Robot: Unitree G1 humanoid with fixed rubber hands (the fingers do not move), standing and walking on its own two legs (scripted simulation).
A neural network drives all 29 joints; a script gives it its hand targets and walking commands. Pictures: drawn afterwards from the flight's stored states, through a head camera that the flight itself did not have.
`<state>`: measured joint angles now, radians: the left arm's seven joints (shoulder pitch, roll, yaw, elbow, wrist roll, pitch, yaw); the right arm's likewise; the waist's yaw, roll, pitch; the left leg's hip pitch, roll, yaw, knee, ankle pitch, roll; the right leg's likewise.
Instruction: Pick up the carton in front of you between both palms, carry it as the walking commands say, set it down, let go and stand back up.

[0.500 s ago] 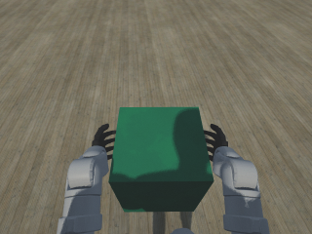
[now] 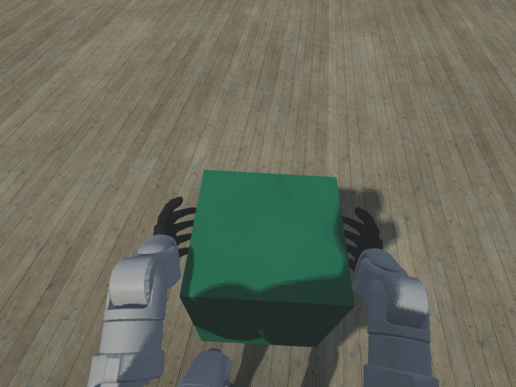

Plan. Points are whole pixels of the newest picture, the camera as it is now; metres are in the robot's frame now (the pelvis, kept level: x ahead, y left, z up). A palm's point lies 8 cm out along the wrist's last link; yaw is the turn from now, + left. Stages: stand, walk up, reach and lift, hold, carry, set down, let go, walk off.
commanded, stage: carry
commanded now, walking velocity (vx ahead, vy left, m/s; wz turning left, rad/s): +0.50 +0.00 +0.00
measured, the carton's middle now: (264, 265) +0.33 +0.03 -0.02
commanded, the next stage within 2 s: none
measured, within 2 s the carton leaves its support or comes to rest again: neither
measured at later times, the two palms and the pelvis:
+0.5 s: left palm (231, 83) +0.64 +0.14 +0.12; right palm (384, 101) +0.62 -0.16 +0.12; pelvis +0.37 +0.01 +0.03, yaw -3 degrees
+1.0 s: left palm (247, 31) +0.90 +0.14 +0.12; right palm (366, 37) +0.90 -0.16 +0.11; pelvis +0.67 -0.01 +0.01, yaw +1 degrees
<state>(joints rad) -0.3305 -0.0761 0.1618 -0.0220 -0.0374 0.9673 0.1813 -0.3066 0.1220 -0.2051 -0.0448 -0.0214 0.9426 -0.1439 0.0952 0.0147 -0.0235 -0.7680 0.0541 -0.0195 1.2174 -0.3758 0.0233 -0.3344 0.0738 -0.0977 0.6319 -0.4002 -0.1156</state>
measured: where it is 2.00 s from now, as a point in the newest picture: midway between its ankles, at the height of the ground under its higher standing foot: (284, 230)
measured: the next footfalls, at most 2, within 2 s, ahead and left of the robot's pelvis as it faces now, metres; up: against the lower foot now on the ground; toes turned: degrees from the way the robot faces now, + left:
left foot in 0.16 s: +0.32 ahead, +0.11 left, +0.00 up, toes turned +4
right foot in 0.58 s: +0.57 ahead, -0.12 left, +0.00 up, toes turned -11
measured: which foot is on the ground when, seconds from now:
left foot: up 0.00-0.14, down 0.16-0.58, up 0.60-1.00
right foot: down 0.00-0.18, up 0.20-0.56, down 0.58-1.00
